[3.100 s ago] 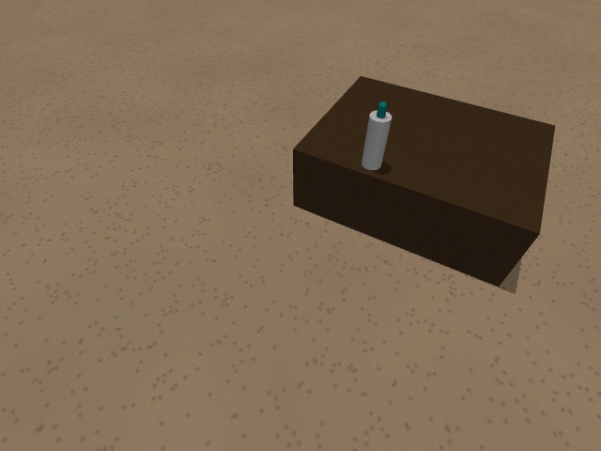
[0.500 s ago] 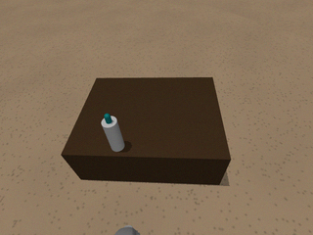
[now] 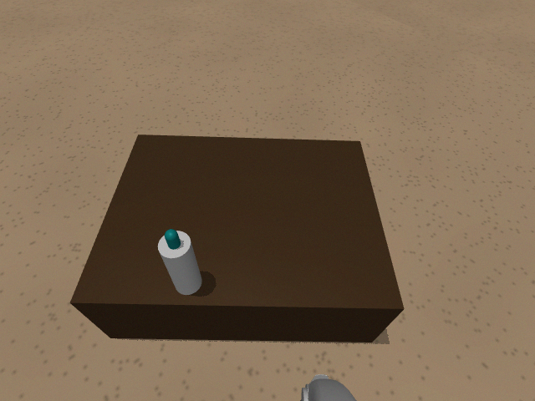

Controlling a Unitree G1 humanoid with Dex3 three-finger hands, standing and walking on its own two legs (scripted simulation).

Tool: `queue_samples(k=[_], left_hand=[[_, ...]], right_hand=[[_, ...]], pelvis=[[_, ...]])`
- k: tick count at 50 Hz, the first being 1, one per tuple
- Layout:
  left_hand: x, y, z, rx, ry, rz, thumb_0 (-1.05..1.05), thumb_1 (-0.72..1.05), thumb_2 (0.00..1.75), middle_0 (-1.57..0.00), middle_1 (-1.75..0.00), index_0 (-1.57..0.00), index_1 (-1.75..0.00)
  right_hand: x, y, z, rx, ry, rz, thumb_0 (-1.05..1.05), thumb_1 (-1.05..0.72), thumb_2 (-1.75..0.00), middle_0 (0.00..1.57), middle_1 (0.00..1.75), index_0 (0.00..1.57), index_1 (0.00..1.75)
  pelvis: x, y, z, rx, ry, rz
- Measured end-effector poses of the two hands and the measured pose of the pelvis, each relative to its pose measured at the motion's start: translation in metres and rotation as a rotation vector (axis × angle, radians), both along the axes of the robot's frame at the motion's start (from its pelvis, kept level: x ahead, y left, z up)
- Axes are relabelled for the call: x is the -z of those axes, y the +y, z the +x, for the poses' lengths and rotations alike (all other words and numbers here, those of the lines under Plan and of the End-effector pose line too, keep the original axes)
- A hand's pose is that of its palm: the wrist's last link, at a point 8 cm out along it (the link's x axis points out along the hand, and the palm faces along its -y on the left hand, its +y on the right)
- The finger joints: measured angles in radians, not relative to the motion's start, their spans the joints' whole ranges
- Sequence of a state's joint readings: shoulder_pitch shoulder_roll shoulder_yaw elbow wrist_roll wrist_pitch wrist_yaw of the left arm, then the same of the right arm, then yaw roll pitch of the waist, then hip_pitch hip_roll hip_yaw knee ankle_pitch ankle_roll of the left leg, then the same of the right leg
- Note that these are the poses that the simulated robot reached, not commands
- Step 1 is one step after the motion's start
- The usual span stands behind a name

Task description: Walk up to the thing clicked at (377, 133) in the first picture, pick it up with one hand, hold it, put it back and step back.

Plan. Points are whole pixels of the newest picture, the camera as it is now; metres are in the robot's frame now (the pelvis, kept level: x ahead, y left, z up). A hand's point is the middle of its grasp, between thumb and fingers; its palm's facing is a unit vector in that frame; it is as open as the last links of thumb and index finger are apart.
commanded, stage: walk up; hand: left
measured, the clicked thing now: (180, 260) +0.51 +0.22 -0.30
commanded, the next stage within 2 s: stand in 1.86 s
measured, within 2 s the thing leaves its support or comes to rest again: neither
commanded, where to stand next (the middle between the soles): +0.13 +0.00 m, yaw +1 degrees
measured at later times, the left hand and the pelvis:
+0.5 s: hand out of the picture +0.15 +0.26 -0.16, palm faces +0.02 -0.94 -0.34, open 7.3 cm; pelvis +0.04 +0.01 -0.01, yaw +1 degrees
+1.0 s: hand out of the picture +0.12 +0.26 -0.15, palm faces +0.07 -0.94 -0.33, open 7.3 cm; pelvis +0.07 +0.00 +0.01, yaw +3 degrees
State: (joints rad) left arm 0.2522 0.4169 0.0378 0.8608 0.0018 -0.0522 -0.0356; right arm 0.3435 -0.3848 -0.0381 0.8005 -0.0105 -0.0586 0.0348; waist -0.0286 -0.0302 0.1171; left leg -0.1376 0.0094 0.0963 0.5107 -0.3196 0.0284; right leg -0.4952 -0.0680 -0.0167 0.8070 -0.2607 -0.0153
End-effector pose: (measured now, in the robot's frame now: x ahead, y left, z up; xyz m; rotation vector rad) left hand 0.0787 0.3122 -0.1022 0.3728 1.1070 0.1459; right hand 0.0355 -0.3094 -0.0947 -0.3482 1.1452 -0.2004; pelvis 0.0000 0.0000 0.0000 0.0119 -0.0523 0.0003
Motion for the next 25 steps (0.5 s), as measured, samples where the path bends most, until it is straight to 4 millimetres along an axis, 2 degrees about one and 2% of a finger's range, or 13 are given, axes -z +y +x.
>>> queue_samples(k=[5,9,15,21,25], left_hand=[[0.001,-0.014,0.043,0.014,-0.043,0.047,0.01,0.91,0.9,-0.2,-0.3,-0.21,-0.3],[-0.001,-0.029,0.058,0.011,-0.058,0.05,0.01,0.91,0.9,-0.2,-0.3,-0.21,-0.3],[-0.006,-0.036,0.063,-0.008,-0.056,0.035,0.01,0.91,0.9,-0.2,-0.3,-0.21,-0.3],[0.01,-0.016,0.065,-0.058,-0.055,0.007,0.01,0.9,0.9,-0.2,-0.3,-0.21,-0.3],[0.021,-0.005,0.061,-0.093,-0.019,-0.024,0.01,0.91,0.9,-0.2,-0.3,-0.21,-0.3]], right_hand=[[0.032,-0.012,0.017,0.027,0.048,0.031,0.01,-0.9,-0.9,0.2,0.3,0.21,0.3],[0.046,-0.01,0.038,0.023,0.07,0.054,0.01,-0.91,-0.9,0.2,0.3,0.2,0.3],[0.045,-0.007,0.06,-0.008,0.078,0.06,0.01,-0.91,-0.9,0.2,0.3,0.2,0.3],[0.039,-0.007,0.062,-0.011,0.086,-0.003,0.01,-0.91,-0.9,0.2,0.3,0.21,0.3],[0.026,-0.002,0.058,0.001,0.089,-0.039,0.01,-0.91,-0.9,0.2,0.3,0.2,0.3]], pelvis=[[0.015,-0.013,0.025,0.002,0.001,0.01],[0.017,-0.018,0.032,0.005,-0.007,0.005],[0.01,-0.015,0.04,-0.011,0.005,0.013],[0.017,-0.004,0.043,-0.026,-0.002,0.003],[0.015,0.005,0.044,-0.023,-0.002,0.001]])
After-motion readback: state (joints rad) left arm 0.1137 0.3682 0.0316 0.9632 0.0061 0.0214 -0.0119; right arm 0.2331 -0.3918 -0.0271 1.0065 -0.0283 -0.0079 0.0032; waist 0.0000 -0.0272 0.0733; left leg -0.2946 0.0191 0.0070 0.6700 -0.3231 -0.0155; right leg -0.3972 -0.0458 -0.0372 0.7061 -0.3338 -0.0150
